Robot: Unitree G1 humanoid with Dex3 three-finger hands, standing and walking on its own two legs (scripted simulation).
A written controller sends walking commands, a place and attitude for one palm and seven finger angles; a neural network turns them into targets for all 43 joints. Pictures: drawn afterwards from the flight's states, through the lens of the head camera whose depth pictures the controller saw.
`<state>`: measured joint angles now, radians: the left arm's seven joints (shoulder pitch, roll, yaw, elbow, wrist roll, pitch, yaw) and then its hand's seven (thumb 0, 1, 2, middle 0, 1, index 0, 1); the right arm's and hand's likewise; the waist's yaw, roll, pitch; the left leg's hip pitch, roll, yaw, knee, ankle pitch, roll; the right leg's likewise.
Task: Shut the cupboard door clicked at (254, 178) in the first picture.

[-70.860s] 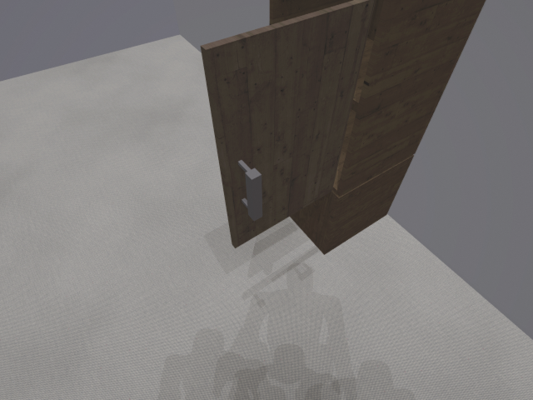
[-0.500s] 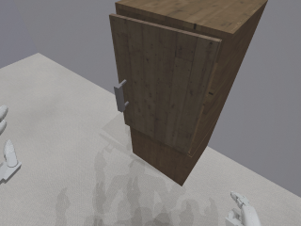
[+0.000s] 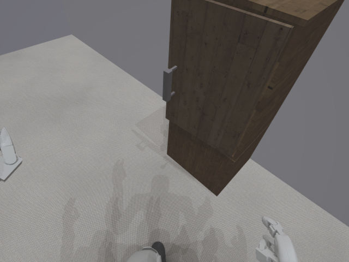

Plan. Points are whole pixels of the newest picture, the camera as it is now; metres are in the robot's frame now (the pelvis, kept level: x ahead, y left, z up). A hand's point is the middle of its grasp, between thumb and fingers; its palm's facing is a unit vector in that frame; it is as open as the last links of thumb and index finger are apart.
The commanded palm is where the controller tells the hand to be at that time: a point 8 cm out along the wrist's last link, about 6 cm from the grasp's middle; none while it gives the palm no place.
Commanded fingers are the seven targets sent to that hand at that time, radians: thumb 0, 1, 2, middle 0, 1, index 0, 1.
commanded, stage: step back with the hand held close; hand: left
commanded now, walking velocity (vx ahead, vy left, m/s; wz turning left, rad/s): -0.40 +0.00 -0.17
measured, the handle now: (170, 83) +0.80 +0.04 -0.07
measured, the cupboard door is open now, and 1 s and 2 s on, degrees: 6 6 6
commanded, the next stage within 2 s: stop stepping back and stand still in 0.06 s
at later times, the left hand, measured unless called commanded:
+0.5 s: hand out of the picture +0.07 +0.28 +0.19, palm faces +0.23 -0.88 -0.42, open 7.4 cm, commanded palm +0.01 +0.34 +0.19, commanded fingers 0.00 0.90 0.90 -0.20 -0.30 -0.20 -0.30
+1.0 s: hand out of the picture +0.00 +0.32 +0.20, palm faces +0.28 -0.82 -0.50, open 7.4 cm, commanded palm -0.05 +0.38 +0.19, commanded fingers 0.00 0.90 0.90 -0.20 -0.30 -0.20 -0.30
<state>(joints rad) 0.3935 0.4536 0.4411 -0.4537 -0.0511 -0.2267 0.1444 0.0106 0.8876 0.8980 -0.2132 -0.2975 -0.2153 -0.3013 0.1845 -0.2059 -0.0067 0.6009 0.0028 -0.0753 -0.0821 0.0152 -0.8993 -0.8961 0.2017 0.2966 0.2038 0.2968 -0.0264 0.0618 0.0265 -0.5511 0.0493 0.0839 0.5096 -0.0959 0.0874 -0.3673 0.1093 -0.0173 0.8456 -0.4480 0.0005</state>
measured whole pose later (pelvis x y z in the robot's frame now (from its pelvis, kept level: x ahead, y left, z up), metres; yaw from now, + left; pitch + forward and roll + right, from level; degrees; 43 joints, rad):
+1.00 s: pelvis -0.24 +0.11 +0.01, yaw -9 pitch -1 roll -1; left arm 0.57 0.47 0.45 -0.57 -0.02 -0.22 0.15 0.01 0.89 0.90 -0.21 -0.30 -0.21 -0.30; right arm 0.30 -0.13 0.02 0.65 -0.01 -0.10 -0.05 0.02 -0.90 -0.90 0.20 0.30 0.20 0.30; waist -0.03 -0.02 -0.01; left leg -0.25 0.12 0.07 0.56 -0.31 -0.04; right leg -0.40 0.00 -0.11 0.76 -0.34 0.00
